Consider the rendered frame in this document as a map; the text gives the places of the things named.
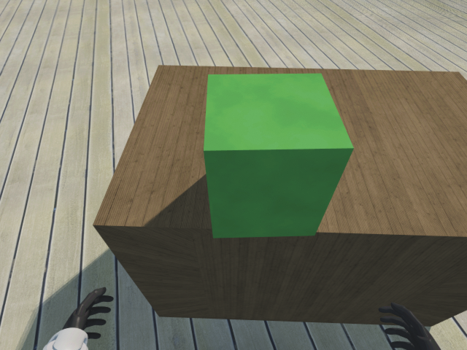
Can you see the carton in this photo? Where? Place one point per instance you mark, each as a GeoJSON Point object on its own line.
{"type": "Point", "coordinates": [275, 148]}

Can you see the pedestal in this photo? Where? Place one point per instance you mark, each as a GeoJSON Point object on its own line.
{"type": "Point", "coordinates": [395, 229]}

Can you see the left robot forearm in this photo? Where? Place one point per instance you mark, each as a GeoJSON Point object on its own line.
{"type": "Point", "coordinates": [68, 339]}

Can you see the robot left hand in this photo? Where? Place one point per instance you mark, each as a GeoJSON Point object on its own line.
{"type": "Point", "coordinates": [79, 318]}

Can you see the robot right hand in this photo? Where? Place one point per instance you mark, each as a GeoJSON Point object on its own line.
{"type": "Point", "coordinates": [414, 330]}

